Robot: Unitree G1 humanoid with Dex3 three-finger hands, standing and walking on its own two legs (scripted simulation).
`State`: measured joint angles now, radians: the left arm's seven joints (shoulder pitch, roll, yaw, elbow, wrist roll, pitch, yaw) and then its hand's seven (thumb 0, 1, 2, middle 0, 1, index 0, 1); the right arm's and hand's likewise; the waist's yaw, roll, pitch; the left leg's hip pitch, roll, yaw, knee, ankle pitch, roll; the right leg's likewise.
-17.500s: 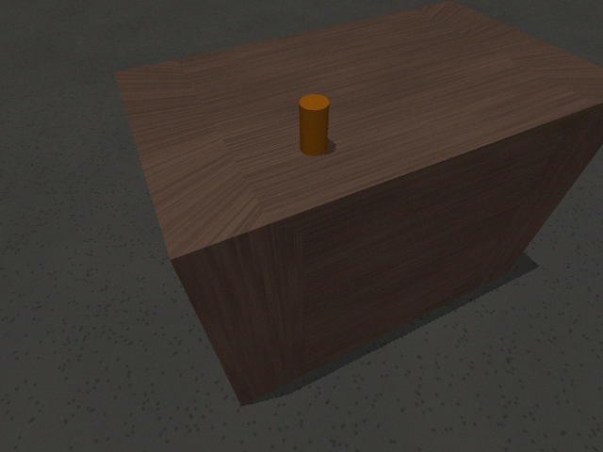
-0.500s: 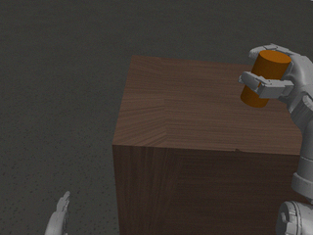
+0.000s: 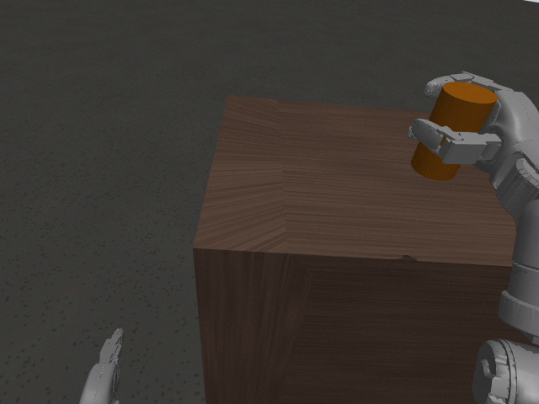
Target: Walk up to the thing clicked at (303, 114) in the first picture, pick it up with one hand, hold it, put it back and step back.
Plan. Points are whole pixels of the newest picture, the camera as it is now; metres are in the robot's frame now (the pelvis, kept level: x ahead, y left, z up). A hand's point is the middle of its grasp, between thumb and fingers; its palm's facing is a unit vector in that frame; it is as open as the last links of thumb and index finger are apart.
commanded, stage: hold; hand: right
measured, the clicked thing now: (449, 133) +0.34 -0.17 +0.31
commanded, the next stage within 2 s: crouch in 0.68 s
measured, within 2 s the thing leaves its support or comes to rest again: neither
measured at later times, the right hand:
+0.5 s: hand (446, 129) +0.34 -0.16 +0.31, palm faces +0.04 +1.00 -0.04, open 7.6 cm
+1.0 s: hand (435, 125) +0.35 -0.15 +0.31, palm faces +0.04 +1.00 -0.01, open 7.6 cm
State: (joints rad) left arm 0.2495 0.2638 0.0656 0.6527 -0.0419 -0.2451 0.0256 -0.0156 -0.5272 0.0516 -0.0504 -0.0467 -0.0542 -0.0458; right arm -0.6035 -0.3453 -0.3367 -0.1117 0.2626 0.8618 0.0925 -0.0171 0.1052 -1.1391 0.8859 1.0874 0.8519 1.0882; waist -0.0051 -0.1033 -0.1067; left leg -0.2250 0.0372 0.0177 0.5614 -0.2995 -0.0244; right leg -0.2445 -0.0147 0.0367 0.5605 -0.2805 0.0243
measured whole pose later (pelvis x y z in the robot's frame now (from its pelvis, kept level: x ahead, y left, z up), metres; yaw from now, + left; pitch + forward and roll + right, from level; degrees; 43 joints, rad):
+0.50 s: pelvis +0.00 +0.00 +0.00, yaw +0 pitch -2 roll +0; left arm 0.25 0.26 0.07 0.65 -0.04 -0.24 0.02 -0.02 -0.53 0.05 -0.05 -0.05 -0.05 -0.05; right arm -0.60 -0.34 -0.33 -0.12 0.26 0.86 0.08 -0.02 0.11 -1.14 0.89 1.09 0.85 1.09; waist -0.01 -0.10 -0.10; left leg -0.22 0.04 0.02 0.55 -0.29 -0.03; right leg -0.24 -0.01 0.04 0.56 -0.28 0.02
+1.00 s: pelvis -0.01 +0.00 +0.00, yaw +0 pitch -3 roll +0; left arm 0.25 0.27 0.07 0.62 -0.04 -0.24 0.02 -0.02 -0.51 0.05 -0.05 -0.05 -0.06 -0.04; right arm -0.67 -0.34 -0.32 0.01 0.24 0.83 0.07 -0.02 0.11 -1.14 0.89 1.09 0.85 1.09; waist 0.00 -0.09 -0.09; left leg -0.22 0.04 0.01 0.55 -0.29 -0.02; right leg -0.23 -0.02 0.03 0.54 -0.27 0.02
